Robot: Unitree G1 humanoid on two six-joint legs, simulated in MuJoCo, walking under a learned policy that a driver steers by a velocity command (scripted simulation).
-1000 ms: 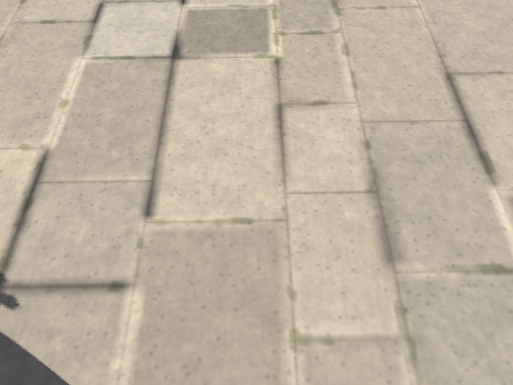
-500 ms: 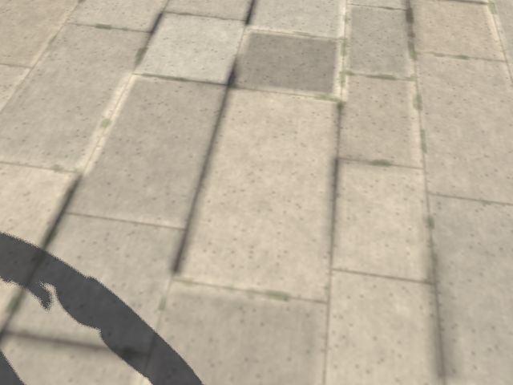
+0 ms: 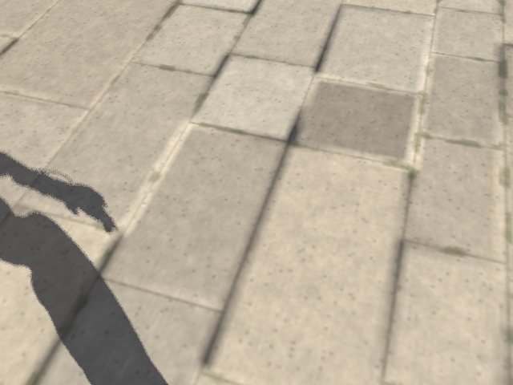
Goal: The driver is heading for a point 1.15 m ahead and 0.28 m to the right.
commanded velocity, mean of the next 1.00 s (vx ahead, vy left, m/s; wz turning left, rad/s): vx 0.50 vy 0.00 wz -0.41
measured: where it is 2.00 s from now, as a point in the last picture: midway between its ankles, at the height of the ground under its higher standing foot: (366, 267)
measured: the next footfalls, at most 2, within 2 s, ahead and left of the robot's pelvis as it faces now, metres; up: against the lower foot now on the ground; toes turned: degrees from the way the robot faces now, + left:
left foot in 0.16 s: +0.25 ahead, +0.12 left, +0.00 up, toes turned -1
right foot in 0.70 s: +0.47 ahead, -0.14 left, +0.00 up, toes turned -27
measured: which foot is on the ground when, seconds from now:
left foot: up 0.00-0.14, down 0.16-0.68, up 0.70-1.00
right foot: down 0.00-0.16, up 0.18-0.68, down 0.70-1.00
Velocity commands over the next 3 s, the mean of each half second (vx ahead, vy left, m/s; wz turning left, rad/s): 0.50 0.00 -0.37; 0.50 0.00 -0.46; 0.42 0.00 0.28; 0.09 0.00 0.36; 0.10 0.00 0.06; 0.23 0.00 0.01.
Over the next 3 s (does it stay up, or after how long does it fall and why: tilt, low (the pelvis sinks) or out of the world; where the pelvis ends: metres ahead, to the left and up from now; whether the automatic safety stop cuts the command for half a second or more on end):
stays up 1.03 -0.28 -0.02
